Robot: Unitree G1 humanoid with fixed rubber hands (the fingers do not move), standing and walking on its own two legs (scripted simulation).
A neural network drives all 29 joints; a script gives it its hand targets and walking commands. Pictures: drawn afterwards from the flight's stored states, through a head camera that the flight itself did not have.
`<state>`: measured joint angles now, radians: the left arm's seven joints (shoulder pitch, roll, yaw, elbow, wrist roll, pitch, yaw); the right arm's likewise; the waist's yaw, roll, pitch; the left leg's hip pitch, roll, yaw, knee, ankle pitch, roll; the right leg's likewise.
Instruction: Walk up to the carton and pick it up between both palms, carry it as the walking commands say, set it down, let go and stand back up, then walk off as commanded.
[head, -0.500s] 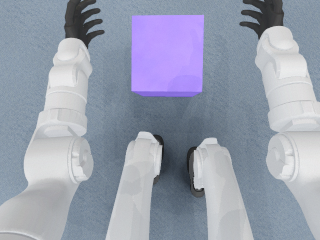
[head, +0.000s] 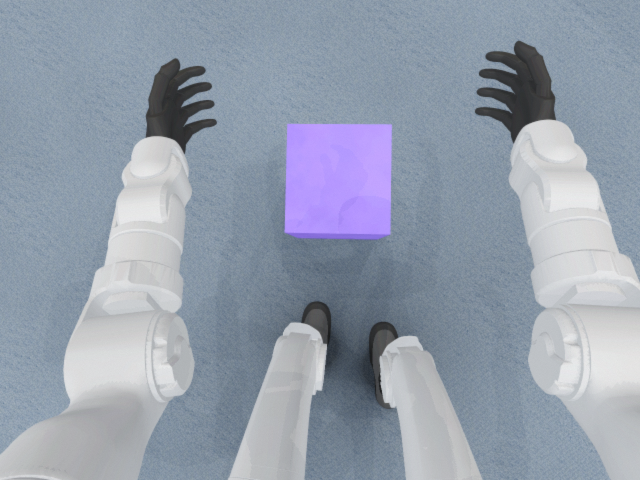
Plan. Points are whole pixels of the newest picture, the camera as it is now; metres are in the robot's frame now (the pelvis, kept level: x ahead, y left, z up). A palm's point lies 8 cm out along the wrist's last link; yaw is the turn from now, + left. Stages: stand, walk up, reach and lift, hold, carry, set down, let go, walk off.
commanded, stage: set down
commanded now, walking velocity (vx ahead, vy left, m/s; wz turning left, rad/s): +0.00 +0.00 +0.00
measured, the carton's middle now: (338, 189) +0.49 +0.05 -0.53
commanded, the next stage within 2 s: let go in 0.14 s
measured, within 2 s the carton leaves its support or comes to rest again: neither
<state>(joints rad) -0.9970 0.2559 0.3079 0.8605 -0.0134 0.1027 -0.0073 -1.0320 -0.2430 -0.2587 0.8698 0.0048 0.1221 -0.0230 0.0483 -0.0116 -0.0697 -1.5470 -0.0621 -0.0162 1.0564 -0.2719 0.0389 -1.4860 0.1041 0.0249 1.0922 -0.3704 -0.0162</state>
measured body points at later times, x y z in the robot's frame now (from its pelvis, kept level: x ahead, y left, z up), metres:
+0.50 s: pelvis +0.04 +0.00 +0.07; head +0.28 +0.01 +0.45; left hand +0.39 +0.25 -0.05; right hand +0.42 -0.18 -0.06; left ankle +0.08 +0.09 -0.62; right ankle +0.04 -0.10 -0.62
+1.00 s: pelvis +0.08 -0.01 +0.12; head +0.13 -0.01 +0.57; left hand +0.25 +0.22 +0.04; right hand +0.27 -0.24 +0.04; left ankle +0.08 +0.09 -0.62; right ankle +0.04 -0.10 -0.62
